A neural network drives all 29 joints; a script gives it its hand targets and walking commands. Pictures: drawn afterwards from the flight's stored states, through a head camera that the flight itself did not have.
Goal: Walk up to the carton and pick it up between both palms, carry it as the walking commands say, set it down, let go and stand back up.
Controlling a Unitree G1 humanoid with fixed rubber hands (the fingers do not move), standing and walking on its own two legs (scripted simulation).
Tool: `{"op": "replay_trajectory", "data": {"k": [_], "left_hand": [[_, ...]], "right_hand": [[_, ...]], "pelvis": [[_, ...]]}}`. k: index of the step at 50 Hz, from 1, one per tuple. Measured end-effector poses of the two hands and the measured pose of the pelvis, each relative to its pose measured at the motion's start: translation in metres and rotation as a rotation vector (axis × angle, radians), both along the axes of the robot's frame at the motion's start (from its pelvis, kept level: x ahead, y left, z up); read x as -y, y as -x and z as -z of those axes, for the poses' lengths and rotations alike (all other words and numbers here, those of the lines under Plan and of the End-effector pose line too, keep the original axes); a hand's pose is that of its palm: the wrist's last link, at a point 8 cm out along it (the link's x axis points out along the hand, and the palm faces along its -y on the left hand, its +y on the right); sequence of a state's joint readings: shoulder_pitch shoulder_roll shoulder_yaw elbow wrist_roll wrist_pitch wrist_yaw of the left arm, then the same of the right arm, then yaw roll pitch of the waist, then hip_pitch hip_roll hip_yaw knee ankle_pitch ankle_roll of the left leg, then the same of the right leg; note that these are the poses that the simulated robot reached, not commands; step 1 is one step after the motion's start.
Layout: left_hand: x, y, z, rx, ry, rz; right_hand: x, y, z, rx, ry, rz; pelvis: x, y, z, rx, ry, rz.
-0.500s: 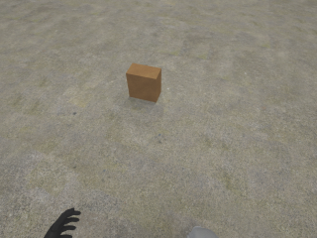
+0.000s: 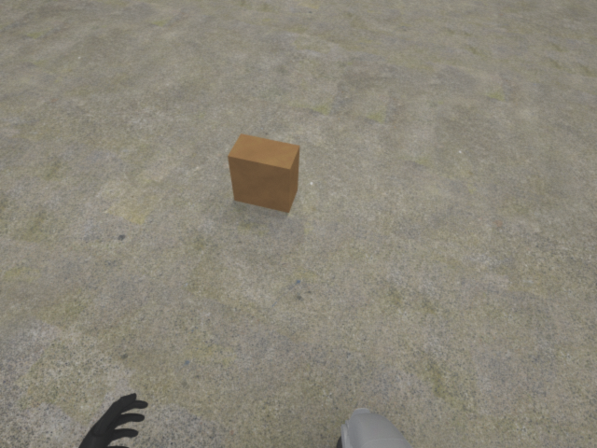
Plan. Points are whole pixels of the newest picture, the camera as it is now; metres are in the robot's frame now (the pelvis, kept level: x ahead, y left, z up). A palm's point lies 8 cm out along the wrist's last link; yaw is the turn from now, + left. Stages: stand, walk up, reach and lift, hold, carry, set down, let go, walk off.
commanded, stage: walk up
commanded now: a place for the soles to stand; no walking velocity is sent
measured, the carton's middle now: (265, 174) +1.21 +0.05 -0.62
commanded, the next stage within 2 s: none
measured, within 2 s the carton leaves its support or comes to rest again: neither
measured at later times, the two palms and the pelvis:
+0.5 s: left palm (86, 364) +0.27 +0.32 -0.09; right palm (529, 388) +0.18 -0.31 -0.06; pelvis +0.14 +0.02 +0.00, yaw +0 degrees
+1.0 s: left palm (83, 300) +0.37 +0.35 -0.08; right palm (460, 280) +0.37 -0.29 -0.08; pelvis +0.27 +0.03 -0.01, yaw +0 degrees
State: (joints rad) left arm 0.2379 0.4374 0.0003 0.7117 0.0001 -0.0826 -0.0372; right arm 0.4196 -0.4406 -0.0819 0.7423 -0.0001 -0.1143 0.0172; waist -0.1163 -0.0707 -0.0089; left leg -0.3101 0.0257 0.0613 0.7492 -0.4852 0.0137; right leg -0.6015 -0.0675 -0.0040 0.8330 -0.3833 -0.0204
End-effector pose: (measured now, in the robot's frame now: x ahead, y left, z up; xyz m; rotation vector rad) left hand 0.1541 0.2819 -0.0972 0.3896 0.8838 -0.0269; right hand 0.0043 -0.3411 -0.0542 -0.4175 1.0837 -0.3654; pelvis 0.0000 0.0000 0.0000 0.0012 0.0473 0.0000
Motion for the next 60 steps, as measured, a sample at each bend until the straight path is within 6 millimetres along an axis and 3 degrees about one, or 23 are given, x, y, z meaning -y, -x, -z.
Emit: {"op": "replay_trajectory", "data": {"k": [3, 5, 11, 14, 16, 21, 27, 32, 35, 39, 44, 47, 51, 55, 60], "left_hand": [[0.010, -0.025, 0.000, 0.011, -0.018, 0.015], [0.008, -0.030, -0.005, 0.023, -0.033, -0.009], [-0.020, -0.035, -0.032, 0.089, -0.075, -0.130], [-0.036, -0.040, -0.034, 0.091, -0.077, -0.159], [-0.047, -0.046, -0.028, 0.077, -0.072, -0.166], [-0.053, -0.080, -0.010, 0.017, -0.058, -0.131], [-0.031, -0.133, -0.001, -0.019, -0.027, -0.048], [-0.012, -0.170, 0.003, -0.025, -0.034, -0.011], [-0.010, -0.182, -0.005, -0.009, -0.058, -0.028], [-0.024, -0.188, -0.023, 0.037, -0.085, -0.106], [-0.046, -0.194, -0.033, 0.057, -0.103, -0.167], [-0.061, -0.202, -0.026, 0.037, -0.095, -0.178], [-0.067, -0.226, -0.012, 0.001, -0.082, -0.157], [-0.056, -0.260, -0.007, -0.014, -0.059, -0.099], [-0.037, -0.293, 0.000, -0.032, -0.047, -0.056]], "right_hand": [[0.007, -0.012, 0.014, -0.033, -0.027, 0.016], [0.008, -0.030, 0.019, -0.033, -0.047, -0.009], [-0.007, -0.121, 0.020, 0.058, -0.085, -0.143], [-0.024, -0.162, 0.020, 0.098, -0.106, -0.196], [-0.035, -0.179, 0.021, 0.109, -0.103, -0.212], [-0.038, -0.185, 0.018, 0.106, -0.057, -0.146], [-0.022, -0.176, 0.005, 0.040, -0.017, -0.054], [-0.007, -0.180, 0.016, -0.026, -0.032, -0.007], [-0.004, -0.202, 0.024, -0.034, -0.062, -0.025], [-0.009, -0.257, 0.023, 0.018, -0.075, -0.101], [-0.032, -0.329, 0.024, 0.095, -0.110, -0.193], [-0.048, -0.358, 0.024, 0.118, -0.110, -0.223], [-0.052, -0.364, 0.023, 0.123, -0.075, -0.182], [-0.041, -0.358, 0.012, 0.103, -0.039, -0.117], [-0.026, -0.348, 0.013, 0.040, -0.032, -0.061]], "pelvis": [[0.010, -0.020, 0.006, -0.004, -0.007, 0.004], [0.014, -0.031, 0.006, 0.020, -0.009, 0.007], [0.006, -0.066, -0.002, 0.087, -0.005, 0.000], [-0.005, -0.080, -0.001, 0.094, 0.004, -0.004], [-0.014, -0.089, 0.002, 0.086, 0.012, -0.009], [-0.027, -0.114, 0.006, 0.079, 0.009, 0.003], [-0.020, -0.146, 0.001, 0.037, 0.007, -0.008], [-0.005, -0.175, 0.006, 0.004, -0.018, 0.005], [0.002, -0.192, 0.005, 0.024, -0.010, 0.014], [0.002, -0.215, -0.001, 0.065, -0.012, 0.009], [-0.011, -0.240, -0.002, 0.087, -0.005, 0.001], [-0.024, -0.253, 0.002, 0.075, 0.010, -0.004], [-0.035, -0.271, 0.007, 0.078, 0.002, 0.001], [-0.033, -0.288, 0.003, 0.063, 0.006, -0.007], [-0.022, -0.310, 0.004, 0.042, -0.009, -0.007]]}}
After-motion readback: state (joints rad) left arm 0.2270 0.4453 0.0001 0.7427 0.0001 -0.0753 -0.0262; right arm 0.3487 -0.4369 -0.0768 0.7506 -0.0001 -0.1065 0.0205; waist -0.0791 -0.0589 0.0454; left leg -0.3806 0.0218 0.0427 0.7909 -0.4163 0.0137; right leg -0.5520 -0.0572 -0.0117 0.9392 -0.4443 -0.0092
